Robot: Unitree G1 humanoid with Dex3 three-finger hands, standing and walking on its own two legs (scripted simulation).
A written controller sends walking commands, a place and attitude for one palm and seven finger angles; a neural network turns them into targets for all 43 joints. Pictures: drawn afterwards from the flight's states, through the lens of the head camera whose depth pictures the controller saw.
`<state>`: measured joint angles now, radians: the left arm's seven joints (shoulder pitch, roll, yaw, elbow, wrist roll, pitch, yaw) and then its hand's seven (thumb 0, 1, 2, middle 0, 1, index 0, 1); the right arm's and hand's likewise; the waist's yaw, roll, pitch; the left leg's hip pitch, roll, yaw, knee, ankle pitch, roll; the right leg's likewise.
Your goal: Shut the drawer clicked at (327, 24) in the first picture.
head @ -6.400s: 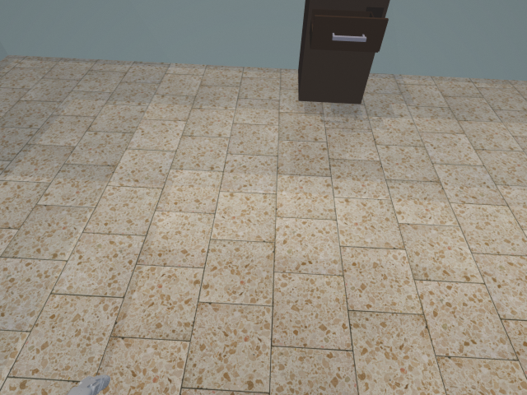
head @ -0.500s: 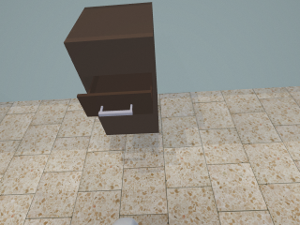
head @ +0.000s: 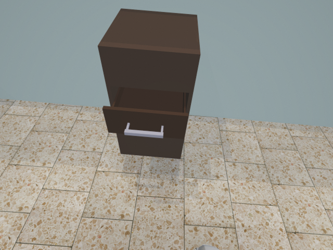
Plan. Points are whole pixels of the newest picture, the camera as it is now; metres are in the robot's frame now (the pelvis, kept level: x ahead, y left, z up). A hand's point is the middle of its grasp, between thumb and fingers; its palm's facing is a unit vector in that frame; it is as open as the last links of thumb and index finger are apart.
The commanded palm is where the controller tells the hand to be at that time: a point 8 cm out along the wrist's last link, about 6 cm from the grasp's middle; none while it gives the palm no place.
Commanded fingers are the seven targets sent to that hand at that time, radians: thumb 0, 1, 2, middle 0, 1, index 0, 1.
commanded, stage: take the last steps up to it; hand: left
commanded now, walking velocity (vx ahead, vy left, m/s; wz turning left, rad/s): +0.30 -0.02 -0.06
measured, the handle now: (144, 130) +0.66 +0.15 -0.25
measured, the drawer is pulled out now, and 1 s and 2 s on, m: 0.16 0.16 0.16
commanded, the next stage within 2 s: come to a stop and stand still in 0.54 s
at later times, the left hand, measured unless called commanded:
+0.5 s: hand (126, 215) +0.24 +0.14 -0.16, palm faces +0.04 -0.97 -0.24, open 7.1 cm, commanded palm none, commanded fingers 0.00 0.90 0.90 -0.20 -0.30 -0.20 -0.30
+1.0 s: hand (115, 216) +0.25 +0.17 -0.19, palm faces +0.05 -0.98 -0.20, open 7.4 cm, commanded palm none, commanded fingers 0.00 0.90 0.90 -0.20 -0.30 -0.20 -0.30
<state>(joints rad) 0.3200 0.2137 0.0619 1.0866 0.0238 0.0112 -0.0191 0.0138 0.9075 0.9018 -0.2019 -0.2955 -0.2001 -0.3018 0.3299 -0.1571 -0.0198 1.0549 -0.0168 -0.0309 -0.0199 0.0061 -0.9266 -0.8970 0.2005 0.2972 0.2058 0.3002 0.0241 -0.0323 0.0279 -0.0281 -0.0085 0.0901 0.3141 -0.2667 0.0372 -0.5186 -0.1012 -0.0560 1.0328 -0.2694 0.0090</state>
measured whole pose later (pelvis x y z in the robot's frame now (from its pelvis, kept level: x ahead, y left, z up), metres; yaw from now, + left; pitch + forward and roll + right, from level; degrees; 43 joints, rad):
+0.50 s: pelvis +0.17 -0.05 -0.01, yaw +0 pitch -1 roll +0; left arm 0.19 0.16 0.06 1.03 0.01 -0.06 0.02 -0.01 0.95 0.90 -0.21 -0.30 -0.21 -0.30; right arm 0.27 -0.18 -0.05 1.06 -0.02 -0.01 -0.01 0.01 -0.91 -0.90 0.20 0.30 0.20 0.30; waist -0.03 0.04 0.07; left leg -0.48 0.10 0.05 1.03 -0.32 -0.01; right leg -0.21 -0.02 -0.15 0.44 -0.21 -0.06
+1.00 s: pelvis +0.24 -0.01 +0.00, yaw -1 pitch -1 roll -1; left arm 0.23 0.19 0.06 1.06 0.01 0.06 0.03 0.01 0.91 0.90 -0.20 -0.30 -0.20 -0.30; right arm 0.08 -0.14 -0.03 1.01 -0.01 0.02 -0.05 -0.01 -0.93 -0.90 0.20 0.30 0.21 0.30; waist 0.03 -0.02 0.12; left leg -0.28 0.06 0.13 0.43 -0.14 0.04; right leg -0.40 -0.03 0.00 1.01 -0.48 0.04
